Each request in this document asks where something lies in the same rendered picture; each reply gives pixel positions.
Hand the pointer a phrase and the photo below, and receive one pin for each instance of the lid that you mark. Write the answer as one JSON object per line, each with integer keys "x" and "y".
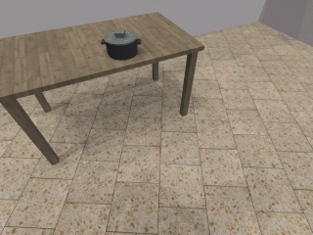
{"x": 128, "y": 38}

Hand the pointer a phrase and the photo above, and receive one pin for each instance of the table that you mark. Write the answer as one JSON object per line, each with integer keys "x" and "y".
{"x": 36, "y": 62}

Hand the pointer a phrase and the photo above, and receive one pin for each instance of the pot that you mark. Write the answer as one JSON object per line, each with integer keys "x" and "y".
{"x": 122, "y": 52}

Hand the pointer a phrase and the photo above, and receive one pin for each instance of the knob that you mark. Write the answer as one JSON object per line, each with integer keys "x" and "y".
{"x": 119, "y": 33}

